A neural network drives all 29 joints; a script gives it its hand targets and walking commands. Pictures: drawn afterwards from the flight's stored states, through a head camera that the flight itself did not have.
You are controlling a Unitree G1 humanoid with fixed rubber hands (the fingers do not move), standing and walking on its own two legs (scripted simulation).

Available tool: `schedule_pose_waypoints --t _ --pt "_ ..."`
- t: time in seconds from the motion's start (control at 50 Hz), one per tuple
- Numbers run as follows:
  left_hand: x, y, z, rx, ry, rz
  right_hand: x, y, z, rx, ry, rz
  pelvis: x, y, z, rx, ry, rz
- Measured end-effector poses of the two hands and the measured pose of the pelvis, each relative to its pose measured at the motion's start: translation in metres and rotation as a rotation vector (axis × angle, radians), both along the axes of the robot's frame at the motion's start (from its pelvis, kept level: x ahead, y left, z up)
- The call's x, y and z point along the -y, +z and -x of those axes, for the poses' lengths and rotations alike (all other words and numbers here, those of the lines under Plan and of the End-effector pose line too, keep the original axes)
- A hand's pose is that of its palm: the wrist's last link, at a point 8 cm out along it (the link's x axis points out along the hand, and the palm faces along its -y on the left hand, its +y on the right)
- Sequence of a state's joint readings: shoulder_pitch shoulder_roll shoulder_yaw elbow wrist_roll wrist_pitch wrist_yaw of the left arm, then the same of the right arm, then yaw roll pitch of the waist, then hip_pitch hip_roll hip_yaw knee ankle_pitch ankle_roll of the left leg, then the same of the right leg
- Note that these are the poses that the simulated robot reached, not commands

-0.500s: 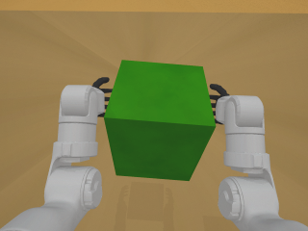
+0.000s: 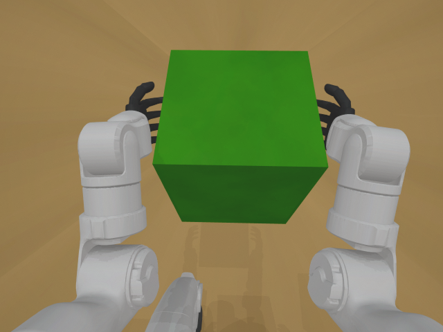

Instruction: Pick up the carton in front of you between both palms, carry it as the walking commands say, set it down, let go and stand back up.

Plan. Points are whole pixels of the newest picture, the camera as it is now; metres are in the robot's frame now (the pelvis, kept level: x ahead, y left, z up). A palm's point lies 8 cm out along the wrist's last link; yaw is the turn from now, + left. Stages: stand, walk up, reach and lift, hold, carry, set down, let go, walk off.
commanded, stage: carry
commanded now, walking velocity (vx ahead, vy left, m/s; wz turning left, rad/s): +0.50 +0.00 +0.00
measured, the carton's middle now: (235, 148) +0.41 +0.03 +0.08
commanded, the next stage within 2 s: none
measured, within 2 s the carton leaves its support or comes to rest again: neither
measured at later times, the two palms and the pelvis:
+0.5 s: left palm out of the picture +0.69 +0.15 +0.20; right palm (344, 6) +0.67 -0.15 +0.21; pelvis +0.30 +0.02 +0.03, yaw -1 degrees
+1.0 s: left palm out of the picture +0.98 +0.17 +0.23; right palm out of the picture +0.98 -0.13 +0.23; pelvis +0.60 +0.02 +0.05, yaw -1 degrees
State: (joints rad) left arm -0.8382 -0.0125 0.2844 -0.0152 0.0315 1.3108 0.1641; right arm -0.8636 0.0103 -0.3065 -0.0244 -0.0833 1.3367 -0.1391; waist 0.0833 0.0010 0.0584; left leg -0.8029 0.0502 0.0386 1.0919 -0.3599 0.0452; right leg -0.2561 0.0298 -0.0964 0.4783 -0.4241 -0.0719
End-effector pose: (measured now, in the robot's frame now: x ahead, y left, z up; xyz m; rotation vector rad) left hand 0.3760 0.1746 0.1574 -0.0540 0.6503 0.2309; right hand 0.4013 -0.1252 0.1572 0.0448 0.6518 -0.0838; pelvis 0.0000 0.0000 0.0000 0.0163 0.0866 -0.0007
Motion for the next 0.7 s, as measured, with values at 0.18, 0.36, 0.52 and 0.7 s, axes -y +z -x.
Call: schedule_pose_waypoints --t 0.18,0.36,0.52,0.7 --pt "0.004 0.003 -0.136 -0.031 -0.139 0.015 0.002 0.005 -0.101 -0.03 -0.059 0.056 -0.03 -0.005 -0.127 0.024 -0.022 -0.017" --pt "0.027 0.017 -0.236 -0.066 -0.205 0.022 0.022 0.016 -0.174 -0.068 -0.141 0.052 -0.04 0.027 -0.214 0.014 -0.023 0.026" --pt "0.03 0.048 -0.33 0.006 -0.157 0.015 0.027 0.05 -0.286 0.004 -0.101 0.042 -0.019 0.03 -0.316 -0.002 -0.013 0.032" --pt "0.014 0.034 -0.403 -0.114 -0.057 -0.029 0.012 0.039 -0.405 -0.109 0.035 0.042 0.009 0.042 -0.419 0.018 0.001 0.02"
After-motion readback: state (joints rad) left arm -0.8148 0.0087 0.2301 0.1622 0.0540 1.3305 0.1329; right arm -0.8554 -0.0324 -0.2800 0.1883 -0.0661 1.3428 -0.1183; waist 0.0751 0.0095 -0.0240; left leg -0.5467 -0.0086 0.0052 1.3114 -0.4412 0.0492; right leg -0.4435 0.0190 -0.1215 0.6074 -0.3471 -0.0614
